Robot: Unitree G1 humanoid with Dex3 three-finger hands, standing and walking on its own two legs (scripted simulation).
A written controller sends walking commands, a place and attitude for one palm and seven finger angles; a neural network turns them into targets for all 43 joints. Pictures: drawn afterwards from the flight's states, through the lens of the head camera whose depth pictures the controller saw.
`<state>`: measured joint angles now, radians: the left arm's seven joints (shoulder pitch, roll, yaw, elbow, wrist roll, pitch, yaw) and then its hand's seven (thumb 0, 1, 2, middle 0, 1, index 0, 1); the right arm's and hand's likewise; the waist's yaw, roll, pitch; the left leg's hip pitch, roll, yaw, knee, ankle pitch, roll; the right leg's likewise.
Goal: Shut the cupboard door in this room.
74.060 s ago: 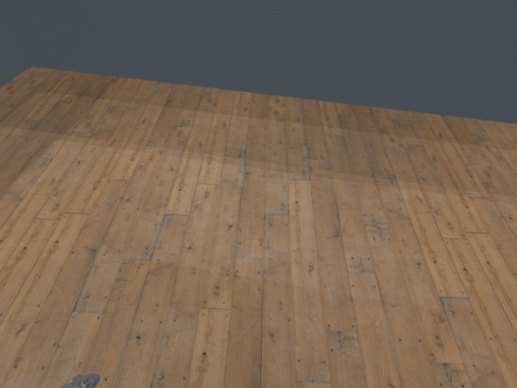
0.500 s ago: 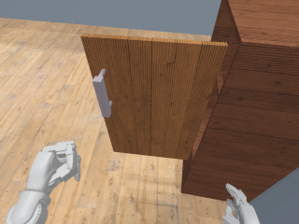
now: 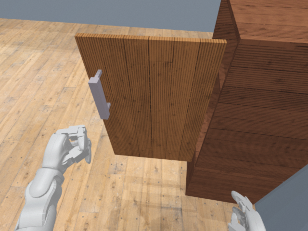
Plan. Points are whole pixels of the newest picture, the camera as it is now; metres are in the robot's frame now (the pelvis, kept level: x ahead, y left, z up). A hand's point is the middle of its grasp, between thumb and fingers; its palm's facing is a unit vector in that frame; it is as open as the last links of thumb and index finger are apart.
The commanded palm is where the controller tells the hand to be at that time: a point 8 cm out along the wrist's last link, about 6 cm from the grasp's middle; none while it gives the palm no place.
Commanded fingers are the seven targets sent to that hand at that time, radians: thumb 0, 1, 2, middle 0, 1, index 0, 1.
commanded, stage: bring the fist close to the handle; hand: left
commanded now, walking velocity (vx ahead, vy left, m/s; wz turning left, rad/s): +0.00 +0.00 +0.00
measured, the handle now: (102, 95) +0.48 +0.18 +0.09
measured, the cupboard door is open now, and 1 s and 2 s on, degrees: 93 93 78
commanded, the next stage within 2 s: push the door shut along its arc in 1.00 s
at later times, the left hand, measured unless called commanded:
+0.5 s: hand (98, 125) +0.36 +0.17 +0.09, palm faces -0.03 -1.00 -0.04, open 3.1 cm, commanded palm +0.34 +0.21 +0.09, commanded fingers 0.00 0.90 0.90 -1.30 -1.50 -1.30 -1.50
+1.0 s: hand (106, 120) +0.38 +0.15 +0.09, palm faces -0.03 -1.00 -0.04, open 3.1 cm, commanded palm +0.35 +0.20 +0.09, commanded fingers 0.00 0.90 0.90 -1.30 -1.50 -1.30 -1.50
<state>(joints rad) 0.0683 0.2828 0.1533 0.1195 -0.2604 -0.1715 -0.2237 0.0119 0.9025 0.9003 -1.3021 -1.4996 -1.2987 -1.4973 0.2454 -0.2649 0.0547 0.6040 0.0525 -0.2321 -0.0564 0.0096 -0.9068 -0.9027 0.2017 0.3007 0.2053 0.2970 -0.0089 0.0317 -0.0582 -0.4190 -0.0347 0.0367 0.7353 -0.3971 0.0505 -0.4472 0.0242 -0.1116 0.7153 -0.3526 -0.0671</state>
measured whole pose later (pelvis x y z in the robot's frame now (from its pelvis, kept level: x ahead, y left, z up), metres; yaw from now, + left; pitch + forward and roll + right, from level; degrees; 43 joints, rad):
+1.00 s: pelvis +0.01 +0.00 +0.00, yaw -2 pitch +6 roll +0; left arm -0.30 0.25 0.14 0.52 -0.20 -0.27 -0.12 0.01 0.90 0.90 -1.30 -1.50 -1.30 -1.50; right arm 0.29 -0.26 0.02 0.64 0.05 -0.08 -0.02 0.01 -0.91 -0.90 0.20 0.30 0.20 0.30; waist -0.04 0.02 -0.05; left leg -0.42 -0.03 0.07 0.68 -0.38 0.05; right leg -0.46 0.03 -0.08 0.68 -0.33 -0.06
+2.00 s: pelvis -0.01 +0.02 -0.01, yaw -1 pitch +14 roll -1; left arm -0.90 0.42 0.21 1.18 -0.17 -0.34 -0.35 0.01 0.90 0.90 -1.30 -1.50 -1.30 -1.50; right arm 0.40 -0.30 0.03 0.69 0.03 -0.05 -0.03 0.00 -0.91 -0.90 0.20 0.30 0.20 0.30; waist -0.16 0.01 -0.06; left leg -0.64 -0.04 0.06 0.80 -0.39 0.07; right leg -0.67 0.02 -0.09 0.76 -0.33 -0.05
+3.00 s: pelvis +0.01 +0.01 -0.03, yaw -1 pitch +22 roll -2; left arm -1.25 0.50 0.15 1.31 -0.12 -0.20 -0.45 0.03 0.96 0.98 -1.30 -1.50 -1.30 -1.50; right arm 0.40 -0.30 0.03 0.71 -0.01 -0.04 -0.04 0.00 -0.91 -0.90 0.20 0.30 0.21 0.30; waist -0.24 0.02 -0.07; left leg -0.83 -0.01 0.04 0.91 -0.46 0.06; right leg -0.84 0.04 -0.11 0.85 -0.39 -0.07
